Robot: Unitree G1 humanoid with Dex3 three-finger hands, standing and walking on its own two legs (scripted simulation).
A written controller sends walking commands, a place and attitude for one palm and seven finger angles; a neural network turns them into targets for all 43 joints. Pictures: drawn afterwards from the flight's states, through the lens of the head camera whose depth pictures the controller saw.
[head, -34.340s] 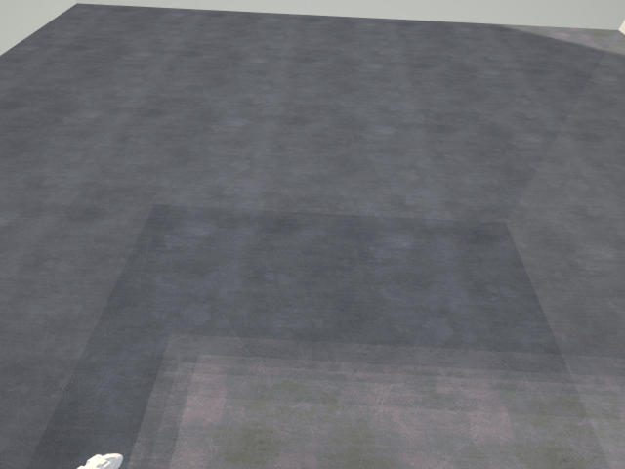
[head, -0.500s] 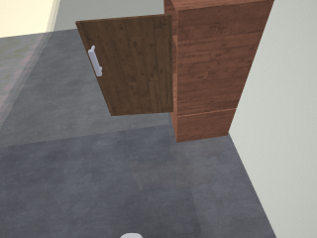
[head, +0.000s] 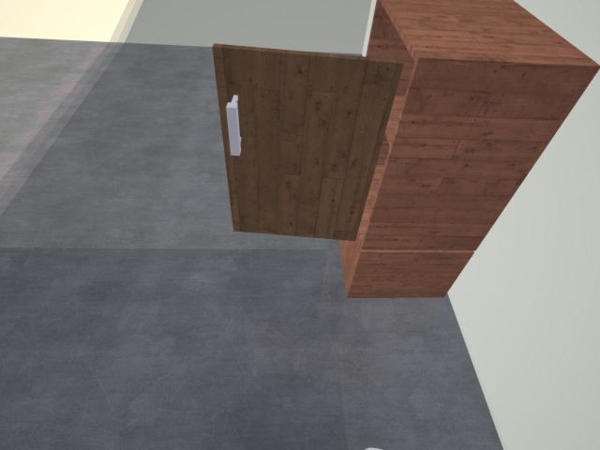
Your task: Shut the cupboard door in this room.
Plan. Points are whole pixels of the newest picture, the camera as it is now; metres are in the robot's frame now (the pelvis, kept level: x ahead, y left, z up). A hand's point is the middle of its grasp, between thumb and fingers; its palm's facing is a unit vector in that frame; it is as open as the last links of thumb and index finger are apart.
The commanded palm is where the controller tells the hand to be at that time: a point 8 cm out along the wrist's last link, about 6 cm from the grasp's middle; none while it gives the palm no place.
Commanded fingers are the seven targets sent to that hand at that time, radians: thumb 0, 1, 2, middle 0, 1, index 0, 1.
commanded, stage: take the last steps up to it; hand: left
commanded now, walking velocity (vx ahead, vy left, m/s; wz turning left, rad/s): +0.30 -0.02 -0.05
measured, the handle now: (235, 125) +0.80 +0.22 -0.02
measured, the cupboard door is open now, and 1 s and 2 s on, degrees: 85 85 85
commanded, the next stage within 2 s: come to a stop and stand still in 0.58 s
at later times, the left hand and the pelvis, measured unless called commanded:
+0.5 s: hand (235, 367) +0.28 +0.13 -0.17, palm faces +0.02 -0.97 -0.22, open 7.2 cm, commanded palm none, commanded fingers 0.00 0.90 0.90 -0.20 -0.30 -0.20 -0.30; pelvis +0.20 -0.05 -0.01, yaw -1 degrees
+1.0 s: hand (225, 355) +0.31 +0.16 -0.19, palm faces +0.03 -0.98 -0.21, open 7.4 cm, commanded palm none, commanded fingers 0.00 0.90 0.90 -0.20 -0.30 -0.20 -0.30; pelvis +0.31 -0.03 -0.01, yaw -3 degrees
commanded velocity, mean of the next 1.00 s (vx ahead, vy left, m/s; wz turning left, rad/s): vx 0.06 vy -0.03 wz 0.01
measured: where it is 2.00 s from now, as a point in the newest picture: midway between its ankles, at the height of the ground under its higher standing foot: outside the picture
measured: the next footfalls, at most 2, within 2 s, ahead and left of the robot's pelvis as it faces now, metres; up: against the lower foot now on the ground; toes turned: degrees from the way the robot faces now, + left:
right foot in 0.32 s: +0.28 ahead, -0.13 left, +0.00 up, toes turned -9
left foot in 0.76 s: +0.39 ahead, +0.10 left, +0.00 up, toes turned +5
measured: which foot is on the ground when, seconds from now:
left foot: down 0.00-0.32, up 0.34-0.74, down 0.76-1.00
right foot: up 0.00-0.30, down 0.32-0.80, up 0.82-1.00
